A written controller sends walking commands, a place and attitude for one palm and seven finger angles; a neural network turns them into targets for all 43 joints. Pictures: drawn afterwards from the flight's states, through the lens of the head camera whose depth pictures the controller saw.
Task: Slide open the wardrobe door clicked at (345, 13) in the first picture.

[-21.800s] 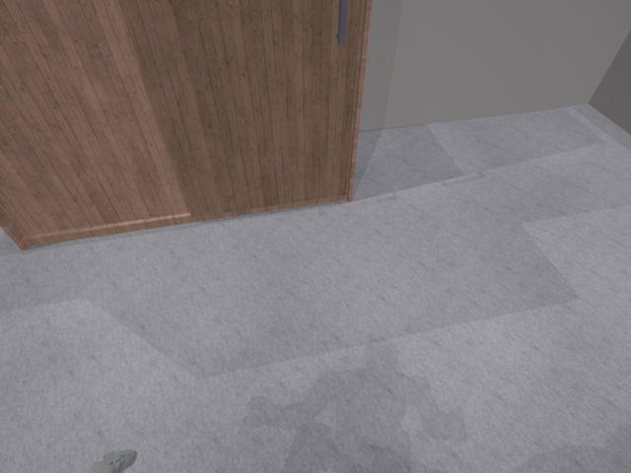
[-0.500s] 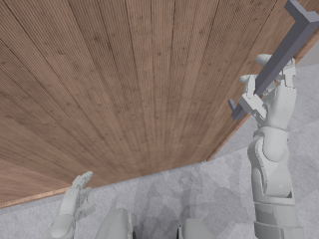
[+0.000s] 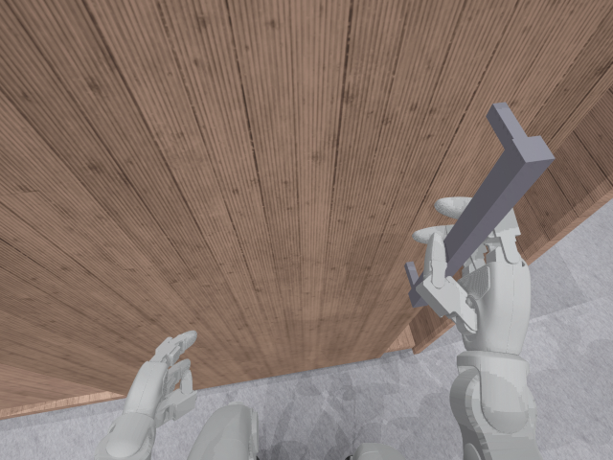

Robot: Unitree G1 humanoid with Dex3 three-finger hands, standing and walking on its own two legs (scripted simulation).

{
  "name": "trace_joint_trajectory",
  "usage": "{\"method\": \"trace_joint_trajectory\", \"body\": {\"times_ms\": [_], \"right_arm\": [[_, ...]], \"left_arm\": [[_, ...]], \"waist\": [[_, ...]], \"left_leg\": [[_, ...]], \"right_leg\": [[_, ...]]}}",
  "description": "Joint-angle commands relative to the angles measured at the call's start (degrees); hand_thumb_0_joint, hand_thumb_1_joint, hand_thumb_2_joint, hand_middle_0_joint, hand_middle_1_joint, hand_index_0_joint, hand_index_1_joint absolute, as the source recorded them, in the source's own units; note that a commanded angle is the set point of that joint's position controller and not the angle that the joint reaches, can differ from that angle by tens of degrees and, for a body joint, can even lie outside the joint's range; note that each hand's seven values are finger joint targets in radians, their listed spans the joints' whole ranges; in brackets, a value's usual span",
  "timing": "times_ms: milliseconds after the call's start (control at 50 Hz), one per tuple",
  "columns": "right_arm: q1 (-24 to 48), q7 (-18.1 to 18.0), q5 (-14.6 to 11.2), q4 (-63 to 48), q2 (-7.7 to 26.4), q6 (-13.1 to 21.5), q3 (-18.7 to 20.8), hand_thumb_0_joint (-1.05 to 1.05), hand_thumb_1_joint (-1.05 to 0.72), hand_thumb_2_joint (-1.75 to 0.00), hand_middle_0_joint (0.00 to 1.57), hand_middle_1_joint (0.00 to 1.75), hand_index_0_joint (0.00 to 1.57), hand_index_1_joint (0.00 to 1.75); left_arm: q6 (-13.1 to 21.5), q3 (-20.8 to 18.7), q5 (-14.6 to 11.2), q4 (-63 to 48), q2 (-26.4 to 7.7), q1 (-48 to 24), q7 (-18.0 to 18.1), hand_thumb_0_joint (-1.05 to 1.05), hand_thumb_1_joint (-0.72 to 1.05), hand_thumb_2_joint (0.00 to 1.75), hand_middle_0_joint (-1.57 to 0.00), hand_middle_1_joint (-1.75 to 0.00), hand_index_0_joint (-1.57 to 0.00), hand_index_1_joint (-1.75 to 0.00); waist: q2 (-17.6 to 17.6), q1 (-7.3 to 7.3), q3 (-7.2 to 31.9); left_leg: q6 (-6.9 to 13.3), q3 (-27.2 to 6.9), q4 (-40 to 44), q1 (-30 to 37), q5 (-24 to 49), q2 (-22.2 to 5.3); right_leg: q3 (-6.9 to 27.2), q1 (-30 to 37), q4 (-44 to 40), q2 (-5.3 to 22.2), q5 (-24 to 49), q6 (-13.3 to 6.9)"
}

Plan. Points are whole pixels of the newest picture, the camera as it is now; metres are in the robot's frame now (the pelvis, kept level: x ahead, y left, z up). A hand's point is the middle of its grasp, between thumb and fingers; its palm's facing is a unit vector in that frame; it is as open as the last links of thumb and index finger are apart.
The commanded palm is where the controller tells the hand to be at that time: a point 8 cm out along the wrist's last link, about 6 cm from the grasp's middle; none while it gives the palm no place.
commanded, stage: step sideways, sliding the door along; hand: right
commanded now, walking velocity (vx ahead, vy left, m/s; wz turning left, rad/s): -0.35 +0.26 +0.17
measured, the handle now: (448, 233) +0.32 -0.16 +0.13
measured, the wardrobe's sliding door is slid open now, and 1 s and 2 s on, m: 0.12 0.26 0.38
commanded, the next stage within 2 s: none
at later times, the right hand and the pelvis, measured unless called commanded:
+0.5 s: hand (351, 285) +0.27 -0.05 +0.13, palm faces +0.28 +0.96 -0.02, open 6.2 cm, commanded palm +0.23 -0.03 +0.12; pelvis -0.04 +0.09 +0.00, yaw +4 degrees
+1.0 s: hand (281, 302) +0.25 +0.01 +0.13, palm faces +0.14 +0.99 +0.02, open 5.8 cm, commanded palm +0.22 +0.03 +0.11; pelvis -0.11 +0.15 +0.01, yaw +7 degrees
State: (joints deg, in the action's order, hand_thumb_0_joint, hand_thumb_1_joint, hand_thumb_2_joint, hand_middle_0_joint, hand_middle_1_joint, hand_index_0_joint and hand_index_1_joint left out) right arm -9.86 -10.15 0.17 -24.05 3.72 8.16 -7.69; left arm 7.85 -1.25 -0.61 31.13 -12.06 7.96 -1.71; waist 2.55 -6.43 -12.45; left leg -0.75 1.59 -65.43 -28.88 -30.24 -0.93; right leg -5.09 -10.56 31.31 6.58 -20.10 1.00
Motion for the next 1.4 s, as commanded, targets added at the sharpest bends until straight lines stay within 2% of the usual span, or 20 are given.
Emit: {"method": "trace_joint_trajectory", "body": {"times_ms": [0, 280, 340, 380, 440, 520, 540, 560, 580, 700, 880, 1000, 1040, 1100, 1140, 1240, 1260, 1280, 1320, 1380], "right_arm": [[16.4, 6.2, 1.3, -20.3, -1.1, 5.9, -12.4, 0.0, -0.9, -0.9, 0.45, 1.4, 0.45, 1.4], [16.3, 6.1, -0.4, -19.5, 0.6, 2.5, -10.3, 0.0, -0.9, -0.9, 0.45, 1.4, 0.45, 1.4], [17.1, 5.3, 0.2, -21.7, 6.0, 3.6, -6.1, 0.0, -0.9, -0.9, 0.45, 1.4, 0.45, 1.4], [7.9, 4.3, -0.4, -16.2, 6.1, 4.3, -3.1, 0.0, -0.9, -0.9, 0.45, 1.4, 0.45, 1.4], [18.9, 4.0, -0.1, -19.1, 2.9, 7.7, -4.9, 0.0, -0.9, -0.9, 0.45, 1.4, 0.45, 1.4], [23.4, 5.5, -0.3, -15.1, 1.8, 8.6, -7.3, 0.0, -0.9, -0.9, 0.45, 1.4, 0.45, 1.4], [25.0, 6.1, -0.7, -15.4, 2.1, 8.8, -8.2, 0.0, -0.9, -0.9, 0.45, 1.4, 0.45, 1.4], [25.9, 6.9, -1.6, -16.2, 0.8, 8.4, -9.5, 0.0, -0.9, -0.9, 0.45, 1.4, 0.45, 1.4], [25.7, 6.6, -0.1, -11.2, 1.2, 7.5, -9.9, 0.0, -0.9, -0.9, 0.45, 1.4, 0.45, 1.4], [36.3, 7.4, -0.9, -7.1, -1.7, 1.7, -9.5, 0.0, -0.9, -0.9, 0.45, 1.4, 0.45, 1.4], [43.6, 6.7, -2.4, 0.5, -1.0, -1.3, -8.0, 0.0, -0.9, -0.9, 0.45, 1.4, 0.45, 1.4], [46.7, 5.7, -2.8, 3.5, 1.4, 0.7, -5.2, 0.0, -0.9, -0.9, 0.45, 1.4, 0.45, 1.4], [47.6, 5.6, -2.7, 3.3, 3.5, 1.3, -3.3, 0.0, -0.9, -0.9, 0.45, 1.4, 0.45, 1.4], [51.2, 4.0, -2.0, 2.1, 10.7, 1.6, 0.8, 0.0, -0.9, -0.9, 0.45, 1.4, 0.45, 1.4], [45.5, 3.9, -3.2, 4.4, 9.5, 1.5, 1.6, 0.0, -0.9, -0.9, 0.45, 1.4, 0.45, 1.4], [50.3, 4.2, -2.7, 2.7, 4.8, 4.4, -1.5, 0.0, -0.9, -0.9, 0.45, 1.4, 0.45, 1.4], [49.8, 4.9, -3.4, 2.1, 3.9, 4.7, -2.9, 0.0, -0.9, -0.9, 0.45, 1.4, 0.45, 1.4], [47.8, 5.6, -4.5, 2.5, 1.5, 4.2, -5.3, 0.0, -0.9, -0.9, 0.45, 1.4, 0.45, 1.4], [52.7, 6.3, -2.7, 1.0, 1.0, 4.2, -4.1, 0.0, -0.9, -0.9, 0.45, 1.4, 0.45, 1.4], [52.5, 6.5, -2.3, -0.5, 3.2, 3.2, -3.7, 0.0, -0.9, -0.9, 0.45, 1.4, 0.45, 1.4]], "left_arm": [[4.0, -0.6, 0.0, -10.6, -4.9, -4.0, 0.6, 0.0, 0.9, 0.9, -0.2, -0.3, -0.2, -0.3], [4.0, 1.3, 0.3, -9.7, -3.8, -6.6, 2.1, 0.0, 0.9, 0.9, -0.2, -0.3, -0.2, -0.3], [3.4, 1.9, -0.1, -9.5, -1.6, -5.8, 2.4, 0.0, 0.9, 0.9, -0.2, -0.3, -0.2, -0.3], [4.1, 0.2, 0.5, -7.7, -2.7, -4.8, 3.2, 0.0, 0.9, 0.9, -0.2, -0.3, -0.2, -0.3], [2.5, 1.6, 0.3, -5.5, -0.3, -5.5, 2.7, 0.0, 0.9, 0.9, -0.2, -0.3, -0.2, -0.3], [-0.1, 0.0, 0.0, -6.2, -2.4, -4.3, 2.8, 0.0, 0.9, 0.9, -0.2, -0.3, -0.2, -0.3], [-0.2, -0.8, -0.2, -6.9, -3.8, -3.3, 2.9, 0.0, 0.9, 0.9, -0.2, -0.3, -0.2, -0.3], [0.2, -2.2, -0.4, -9.6, -7.9, -4.5, 2.7, 0.0, 0.9, 0.9, -0.2, -0.3, -0.2, -0.3], [-0.1, -2.3, -0.6, -10.8, -8.7, -5.9, 2.4, 0.0, 0.9, 0.9, -0.2, -0.3, -0.2, -0.3], [-1.0, -2.4, 0.2, -6.8, -9.0, -5.4, 1.3, 0.0, 0.9, 0.9, -0.2, -0.3, -0.2, -0.3], [-1.3, -2.0, -0.2, -5.3, -7.3, -3.6, 3.1, 0.0, 0.9, 0.9, -0.2, -0.3, -0.2, -0.3], [-0.3, -1.8, -0.1, -4.8, -6.6, -2.4, 2.8, 0.0, 0.9, 0.9, -0.2, -0.3, -0.2, -0.3], [-0.6, -1.6, -0.9, -5.4, -6.1, -4.2, 2.6, 0.0, 0.9, 0.9, -0.2, -0.3, -0.2, -0.3], [-1.4, 0.5, -1.8, -5.6, -1.9, -7.6, 3.8, 0.0, 0.9, 0.9, -0.2, -0.3, -0.2, -0.3], [-1.5, -1.4, -1.4, -3.7, -5.0, -5.7, 5.2, 0.0, 0.9, 0.9, -0.2, -0.3, -0.2, -0.3], [-4.1, -0.5, -0.3, -2.9, -4.5, -4.7, 5.9, 0.0, 0.9, 0.9, -0.2, -0.3, -0.2, -0.3], [-4.0, -1.8, -0.2, -3.6, -6.2, -3.3, 6.0, 0.0, 0.9, 0.9, -0.2, -0.3, -0.2, -0.3], [-4.2, -3.0, -0.6, -5.5, -9.4, -3.7, 5.6, 0.0, 0.9, 0.9, -0.2, -0.3, -0.2, -0.3], [-3.6, -2.9, -0.8, -6.7, -9.4, -6.4, 2.9, 0.0, 0.9, 0.9, -0.2, -0.3, -0.2, -0.3], [-2.7, -2.8, -0.2, -4.5, -8.9, -6.2, 2.4, 0.0, 0.9, 0.9, -0.2, -0.3, -0.2, -0.3]], "waist": [[9.8, 6.3, 24.3], [9.3, 6.39, 21.2], [-10.6, 6.03, 25.0], [-20.2, 3.34, 32.9], [-12.3, 6.15, 32.7], [-8.5, 7.6, 32.9], [-3.6, 8.73, 32.7], [12.4, 7.82, 30.7], [8.1, 6.67, 29.3], [7.0, 6.97, 23.8], [15.8, 8.44, 24.2], [16.5, 8.79, 27.7], [12.6, 7.57, 29.0], [-13.2, 6.6, 29.6], [-23.7, 4.59, 30.2], [-8.8, 7.4, 30.3], [-2.4, 8.9, 32.1], [13.5, 7.62, 33.3], [2.2, 7.65, 28.8], [10.6, 7.01, 26.5]], "left_leg": [[-0.9, 2.3, 1.4, -7.6, 5.3, -0.9], [-1.6, 3.2, 35.7, 14.0, 25.4, 1.3], [3.6, -11.3, 41.1, 25.7, 82.0, -11.8], [4.6, -20.3, 41.5, 31.6, 88.1, -16.3], [11.0, -14.7, 38.0, 36.5, 82.2, -15.7], [8.1, -8.6, 35.3, 23.5, 61.8, -9.8], [5.4, -6.2, 30.0, 12.1, 45.8, -6.6], [0.1, -1.4, 16.8, -3.2, 11.8, 0.5], [0.6, -5.9, 4.5, -4.6, -2.2, 0.3], [-1.9, -3.1, -13.1, -11.4, 10.9, -0.4], [-2.7, 3.2, 12.4, 1.1, 9.2, 0.6], [-1.3, 3.2, 33.3, 11.2, 9.8, 3.0], [-0.8, 1.7, 43.7, 20.1, 19.6, 1.4], [7.6, -11.9, 42.9, 29.7, 64.1, -17.0], [11.1, -14.9, 37.1, 41.2, 80.5, -16.6], [7.7, -3.7, 26.8, 28.6, 61.6, -10.0], [3.2, -2.0, 18.6, 10.5, 42.9, -7.1], [-0.9, -1.5, 6.5, -2.8, 1.9, -1.3], [-0.6, -6.9, -4.6, -6.3, -1.5, -1.0], [-1.2, -4.3, -4.2, -7.6, 5.2, -3.8]], "right_leg": [[1.9, 22.9, -6.6, 15.3, 63.8, -6.8], [-2.5, 11.4, -0.8, 13.8, 43.4, -3.2], [-3.4, -7.1, 16.0, -2.3, -5.4, 2.1], [5.6, -11.5, 28.7, -8.3, -21.2, 1.3], [5.8, -14.6, 24.2, -6.0, -15.4, 2.7], [0.3, 3.3, -2.2, -4.5, 3.8, 2.1], [3.6, 14.9, -8.4, 1.4, 18.5, 0.5], [24.5, 20.5, -12.1, 21.1, 45.6, -7.5], [32.4, 17.2, -12.2, 28.5, 46.0, -13.3], [7.8, 14.4, -8.3, 15.8, 39.6, -5.2], [5.6, 15.3, -14.0, 13.9, 26.1, -4.2], [6.2, 17.6, -5.2, 15.1, 41.4, -5.4], [5.7, 11.7, -1.2, 13.0, 33.6, -4.0], [0.0, -11.5, 19.1, -0.7, -11.7, 1.2], [2.3, -22.0, 32.0, -4.6, -18.0, 1.1], [-4.1, 0.9, -4.4, -1.9, 8.0, 1.5], [5.5, 20.0, -7.0, 7.4, 30.7, -2.3], [25.8, 28.9, -6.9, 26.7, 62.0, -10.4], [26.8, 19.0, -9.9, 29.1, 43.1, -13.6], [12.3, 19.1, -7.9, 21.3, 44.8, -8.5]]}}
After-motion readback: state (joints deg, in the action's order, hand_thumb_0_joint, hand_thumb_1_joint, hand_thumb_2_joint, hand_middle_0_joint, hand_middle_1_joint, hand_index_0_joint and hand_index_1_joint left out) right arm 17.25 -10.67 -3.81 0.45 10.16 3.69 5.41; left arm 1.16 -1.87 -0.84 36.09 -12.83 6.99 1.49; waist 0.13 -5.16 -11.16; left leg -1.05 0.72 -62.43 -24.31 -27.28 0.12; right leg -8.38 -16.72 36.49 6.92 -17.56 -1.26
